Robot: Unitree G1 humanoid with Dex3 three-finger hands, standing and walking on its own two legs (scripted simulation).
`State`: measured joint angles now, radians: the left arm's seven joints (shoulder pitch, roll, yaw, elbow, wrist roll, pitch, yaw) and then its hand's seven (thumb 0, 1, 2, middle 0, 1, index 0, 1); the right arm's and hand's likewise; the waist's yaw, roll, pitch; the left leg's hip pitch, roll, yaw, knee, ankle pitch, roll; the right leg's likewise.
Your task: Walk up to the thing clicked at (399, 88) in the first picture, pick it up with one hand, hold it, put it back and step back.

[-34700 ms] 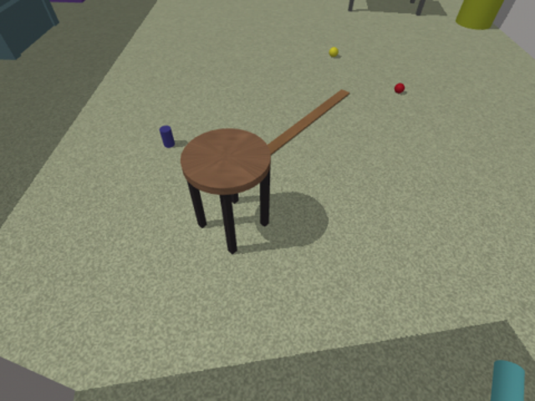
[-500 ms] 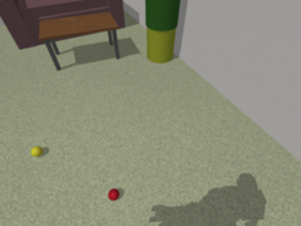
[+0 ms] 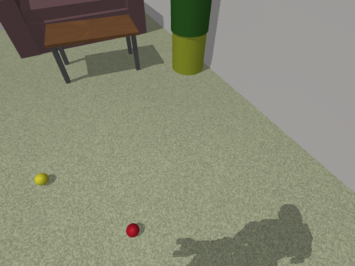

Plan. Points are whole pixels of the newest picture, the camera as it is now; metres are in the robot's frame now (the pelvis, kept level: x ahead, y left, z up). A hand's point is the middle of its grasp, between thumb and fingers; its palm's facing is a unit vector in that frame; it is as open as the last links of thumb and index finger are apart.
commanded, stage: stand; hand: left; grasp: from above
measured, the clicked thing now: (132, 230) +0.42 +0.26 -0.75
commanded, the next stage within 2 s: step back in 0.26 s
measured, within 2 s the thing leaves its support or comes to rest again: neither
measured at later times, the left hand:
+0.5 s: hand out of the picture +0.07 +0.28 -0.17, palm faces +0.01 -0.92 -0.39, open 7.4 cm
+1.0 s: hand out of the picture -0.02 +0.29 -0.18, palm faces -0.11 -0.92 -0.38, open 7.4 cm
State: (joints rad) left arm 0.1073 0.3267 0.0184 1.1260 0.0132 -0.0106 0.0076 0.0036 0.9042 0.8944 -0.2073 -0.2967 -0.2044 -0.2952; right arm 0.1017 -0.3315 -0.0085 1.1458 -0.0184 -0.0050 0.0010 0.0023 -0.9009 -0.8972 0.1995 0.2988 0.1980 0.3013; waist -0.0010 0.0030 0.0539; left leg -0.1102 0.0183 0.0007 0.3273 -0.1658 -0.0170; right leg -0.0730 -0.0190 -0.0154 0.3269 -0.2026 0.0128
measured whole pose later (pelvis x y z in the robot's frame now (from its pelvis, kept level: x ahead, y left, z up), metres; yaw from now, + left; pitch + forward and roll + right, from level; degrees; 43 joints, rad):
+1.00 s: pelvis -0.14 +0.03 -0.03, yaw -6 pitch -2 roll +0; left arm 0.14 0.39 0.08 0.89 0.01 0.05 0.00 0.00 0.90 0.89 -0.21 -0.30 -0.20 -0.30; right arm 0.11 -0.37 -0.03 0.87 -0.03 0.03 0.00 0.00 -0.90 -0.90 0.20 0.30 0.20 0.30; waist -0.01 -0.02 0.18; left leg -0.41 0.03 0.07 0.64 -0.19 0.03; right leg -0.26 0.02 0.07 0.75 -0.45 0.00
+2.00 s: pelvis -0.45 +0.03 -0.03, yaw +0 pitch -2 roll +0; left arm 0.14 0.38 0.07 0.79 0.04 0.05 0.02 0.01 0.90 0.89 -0.21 -0.30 -0.21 -0.30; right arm 0.21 -0.41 -0.05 0.88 -0.02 0.05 -0.01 0.00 -0.90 -0.90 0.20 0.30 0.20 0.30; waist 0.00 0.00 0.15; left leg -0.29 -0.05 -0.04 0.76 -0.44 -0.01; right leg -0.39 -0.05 0.00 0.69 -0.26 0.02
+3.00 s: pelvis -0.64 -0.01 -0.02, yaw +1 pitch -3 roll -1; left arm 0.21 0.38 0.07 0.98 0.03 -0.03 -0.01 0.01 0.90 0.89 -0.21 -0.30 -0.20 -0.30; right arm 0.22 -0.37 -0.04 0.98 -0.03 0.00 0.02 0.00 -0.90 -0.90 0.20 0.30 0.20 0.30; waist 0.00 0.03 0.05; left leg -0.27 0.02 -0.06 0.69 -0.39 0.01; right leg -0.25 0.02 -0.04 0.59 -0.28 -0.02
